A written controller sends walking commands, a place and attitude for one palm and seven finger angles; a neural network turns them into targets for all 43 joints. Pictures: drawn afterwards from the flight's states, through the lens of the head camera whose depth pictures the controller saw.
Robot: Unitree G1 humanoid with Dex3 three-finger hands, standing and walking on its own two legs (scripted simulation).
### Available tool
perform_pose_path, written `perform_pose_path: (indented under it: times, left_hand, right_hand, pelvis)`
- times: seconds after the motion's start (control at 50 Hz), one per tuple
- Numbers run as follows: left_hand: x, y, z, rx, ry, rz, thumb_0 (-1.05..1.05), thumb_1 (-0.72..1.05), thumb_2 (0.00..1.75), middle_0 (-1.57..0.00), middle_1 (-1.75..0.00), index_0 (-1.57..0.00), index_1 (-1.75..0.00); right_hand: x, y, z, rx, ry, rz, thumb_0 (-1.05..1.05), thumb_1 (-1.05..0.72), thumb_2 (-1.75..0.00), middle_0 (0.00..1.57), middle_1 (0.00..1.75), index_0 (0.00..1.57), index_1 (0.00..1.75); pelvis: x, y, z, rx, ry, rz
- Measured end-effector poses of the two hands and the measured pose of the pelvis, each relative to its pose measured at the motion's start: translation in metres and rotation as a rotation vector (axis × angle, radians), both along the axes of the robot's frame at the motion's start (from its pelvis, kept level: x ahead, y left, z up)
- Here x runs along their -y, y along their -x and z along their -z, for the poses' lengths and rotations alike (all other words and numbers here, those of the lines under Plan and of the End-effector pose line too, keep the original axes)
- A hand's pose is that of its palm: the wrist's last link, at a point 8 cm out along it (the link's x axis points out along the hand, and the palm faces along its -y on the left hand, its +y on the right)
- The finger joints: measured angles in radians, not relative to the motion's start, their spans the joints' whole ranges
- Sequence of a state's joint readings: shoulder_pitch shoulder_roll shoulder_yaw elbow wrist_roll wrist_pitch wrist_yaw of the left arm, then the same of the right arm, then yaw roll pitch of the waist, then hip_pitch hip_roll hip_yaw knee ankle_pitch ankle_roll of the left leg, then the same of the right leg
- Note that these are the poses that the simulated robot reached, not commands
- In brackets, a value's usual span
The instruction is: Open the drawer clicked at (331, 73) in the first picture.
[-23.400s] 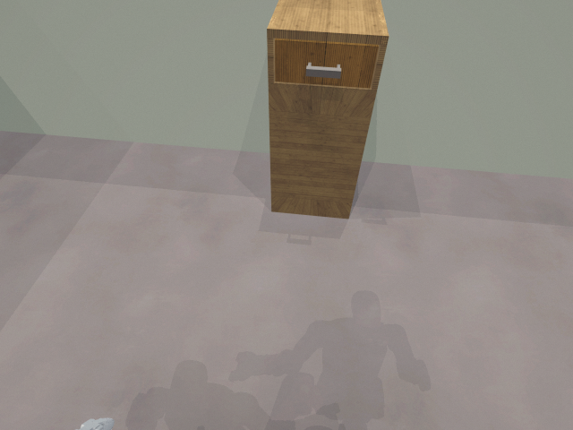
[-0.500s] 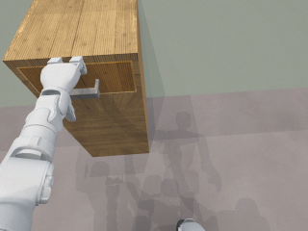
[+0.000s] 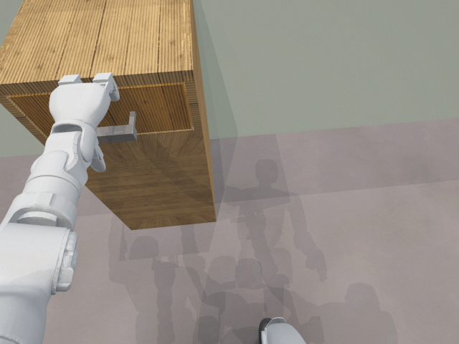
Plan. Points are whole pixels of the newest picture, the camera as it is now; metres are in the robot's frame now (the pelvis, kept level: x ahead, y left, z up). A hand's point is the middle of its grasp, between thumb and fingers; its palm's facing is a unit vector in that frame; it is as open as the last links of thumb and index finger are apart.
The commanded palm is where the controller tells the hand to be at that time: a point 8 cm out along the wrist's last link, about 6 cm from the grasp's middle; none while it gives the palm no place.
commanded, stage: re-aim the fingers above the handle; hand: left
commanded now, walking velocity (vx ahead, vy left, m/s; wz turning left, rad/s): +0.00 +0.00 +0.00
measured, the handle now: (108, 126) +0.55 +0.23 +0.00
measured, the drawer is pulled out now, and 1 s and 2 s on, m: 0.00 0.00 0.00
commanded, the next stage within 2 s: lower the fingers behind the handle in 1.08 s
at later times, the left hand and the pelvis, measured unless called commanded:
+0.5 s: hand (92, 123) +0.50 +0.23 +0.06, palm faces -0.04 +0.02 -1.00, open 13.7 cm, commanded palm +0.48 +0.26 +0.10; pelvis -0.01 +0.00 -0.01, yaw +0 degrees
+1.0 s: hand (82, 127) +0.50 +0.25 +0.05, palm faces -0.02 +0.00 -1.00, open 13.8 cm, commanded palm +0.48 +0.25 +0.11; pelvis +0.00 +0.01 +0.00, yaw +0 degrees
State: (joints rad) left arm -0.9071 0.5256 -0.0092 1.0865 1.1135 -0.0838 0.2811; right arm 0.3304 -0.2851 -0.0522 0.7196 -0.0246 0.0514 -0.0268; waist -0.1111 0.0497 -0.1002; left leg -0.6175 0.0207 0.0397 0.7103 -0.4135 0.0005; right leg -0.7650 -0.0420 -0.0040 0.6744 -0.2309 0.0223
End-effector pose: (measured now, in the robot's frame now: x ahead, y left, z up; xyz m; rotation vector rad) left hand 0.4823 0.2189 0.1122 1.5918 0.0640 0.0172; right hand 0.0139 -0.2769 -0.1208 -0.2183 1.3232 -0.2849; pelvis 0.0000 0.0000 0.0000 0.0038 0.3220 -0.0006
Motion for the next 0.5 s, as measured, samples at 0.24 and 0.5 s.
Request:
perform_pose_path:
  times: [0.24,0.5]
  left_hand:
    - [-0.001,-0.001,-0.001,-0.002,-0.002,0.007,0.00,-0.49,0.30,-0.34,-1.23,-0.35,-1.24]
    - [-0.005,-0.001,0.000,-0.006,-0.002,0.011,0.00,-0.49,0.30,-0.33,-1.23,-0.34,-1.23]
  right_hand:
    - [0.002,0.002,0.003,-0.009,0.001,0.000,0.01,-0.90,-0.90,0.20,0.30,0.20,0.30]
    - [0.004,0.011,0.003,-0.013,0.016,0.004,0.01,-0.90,-0.90,0.20,0.30,0.20,0.30]
  pelvis:
    - [0.001,0.003,0.002,-0.006,-0.003,0.005]
    - [0.001,0.011,0.005,-0.015,-0.005,0.008]
